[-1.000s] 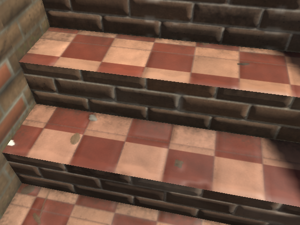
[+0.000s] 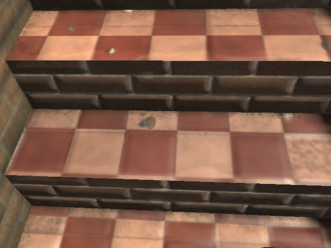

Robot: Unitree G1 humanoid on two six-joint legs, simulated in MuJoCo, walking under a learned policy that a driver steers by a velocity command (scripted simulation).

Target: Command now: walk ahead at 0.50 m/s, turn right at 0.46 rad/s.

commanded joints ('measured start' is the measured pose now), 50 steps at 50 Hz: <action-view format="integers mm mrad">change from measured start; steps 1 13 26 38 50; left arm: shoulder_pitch -192 -588 -207 93 -172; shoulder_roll -69 -70 94 173 -13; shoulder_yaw -37 -91 -9 15 -42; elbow -272 -490 -91 29 -350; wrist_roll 49 8 29 11 52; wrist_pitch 1 181 87 54 136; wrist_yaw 19 80 61 108 60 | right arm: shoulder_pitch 84 350 36 -353 -8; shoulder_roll -6 -160 64 119 17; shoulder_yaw -27 -36 36 107 -7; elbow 148 268 -229 -354 56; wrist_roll -16 10 -58 -54 -20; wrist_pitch -42 -148 -129 -41 -37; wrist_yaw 2 33 41 9 -29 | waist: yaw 39 38 -65 44 108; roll -71 -15 110 -83 -108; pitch -49 121 34 -83 73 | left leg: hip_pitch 309 521 -305 -414 132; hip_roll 279 129 -65 -19 196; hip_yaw -664 21 -341 -129 -558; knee -747 -1131 1084 766 -692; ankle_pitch -273 340 461 181 -238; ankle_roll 63 -46 6 18 56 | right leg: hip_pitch -471 -830 24 357 -451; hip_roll -6 0 -59 -144 52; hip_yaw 16 -171 535 299 42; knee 617 446 -1091 -1370 470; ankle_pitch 70 -337 -629 422 -150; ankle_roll -38 -63 -53 -65 30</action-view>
